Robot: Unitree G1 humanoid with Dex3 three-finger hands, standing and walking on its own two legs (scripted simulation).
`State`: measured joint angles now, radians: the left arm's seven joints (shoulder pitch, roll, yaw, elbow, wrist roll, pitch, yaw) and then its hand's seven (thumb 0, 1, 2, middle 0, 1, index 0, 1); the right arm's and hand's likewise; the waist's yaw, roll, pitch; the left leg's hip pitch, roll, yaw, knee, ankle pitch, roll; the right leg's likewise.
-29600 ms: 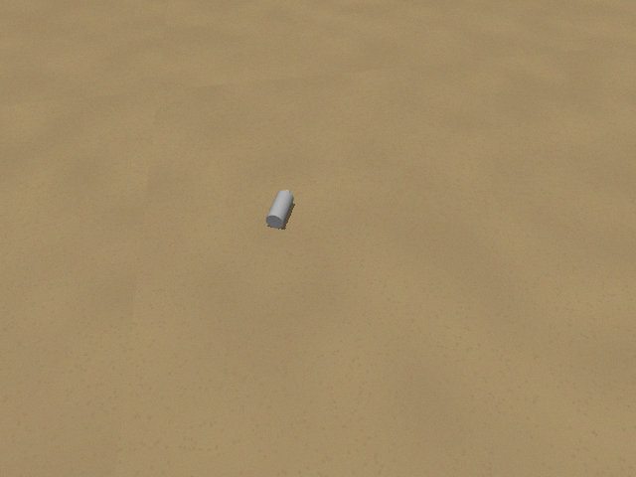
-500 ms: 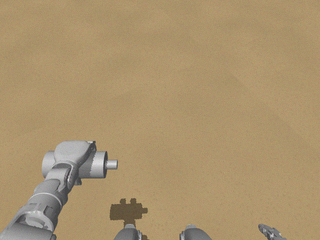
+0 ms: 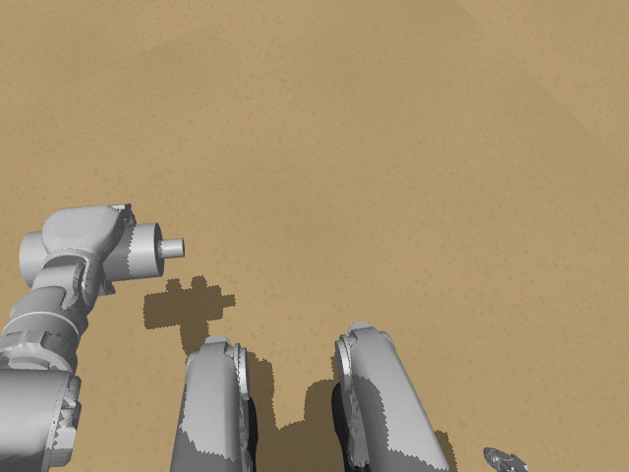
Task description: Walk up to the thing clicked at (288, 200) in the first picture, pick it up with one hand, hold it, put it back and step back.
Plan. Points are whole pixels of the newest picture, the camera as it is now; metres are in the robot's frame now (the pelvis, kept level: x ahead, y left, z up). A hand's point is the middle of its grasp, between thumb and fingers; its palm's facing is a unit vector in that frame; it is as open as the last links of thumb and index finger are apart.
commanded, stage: crouch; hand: left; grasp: from above
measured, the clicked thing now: (111, 253) +0.43 +0.25 -0.15
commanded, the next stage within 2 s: lower in 0.98 s
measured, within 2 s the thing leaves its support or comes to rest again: neither
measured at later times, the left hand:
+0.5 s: hand (125, 267) +0.44 +0.27 -0.27, palm faces -0.47 -0.03 -0.88, open 10.5 cm
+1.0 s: hand (134, 268) +0.45 +0.28 -0.33, palm faces -0.48 -0.03 -0.88, open 10.4 cm
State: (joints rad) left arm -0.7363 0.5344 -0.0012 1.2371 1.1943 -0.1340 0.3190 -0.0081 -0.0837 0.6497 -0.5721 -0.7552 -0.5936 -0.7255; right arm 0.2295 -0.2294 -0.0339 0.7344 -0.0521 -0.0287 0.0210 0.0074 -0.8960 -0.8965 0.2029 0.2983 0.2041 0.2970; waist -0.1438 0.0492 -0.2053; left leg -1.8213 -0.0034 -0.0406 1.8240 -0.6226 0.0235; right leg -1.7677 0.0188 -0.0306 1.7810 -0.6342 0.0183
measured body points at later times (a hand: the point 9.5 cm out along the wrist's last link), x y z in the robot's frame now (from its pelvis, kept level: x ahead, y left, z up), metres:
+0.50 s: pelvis +0.00 +0.00 -0.10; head +0.23 +0.05 +0.28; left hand +0.46 +0.27 -0.22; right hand +0.06 -0.29 -0.22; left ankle +0.07 +0.11 -0.47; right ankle +0.08 -0.13 -0.47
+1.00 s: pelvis -0.01 -0.01 -0.16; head +0.23 +0.05 +0.22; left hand +0.47 +0.28 -0.28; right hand +0.03 -0.28 -0.26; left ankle +0.07 +0.11 -0.47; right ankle +0.08 -0.13 -0.47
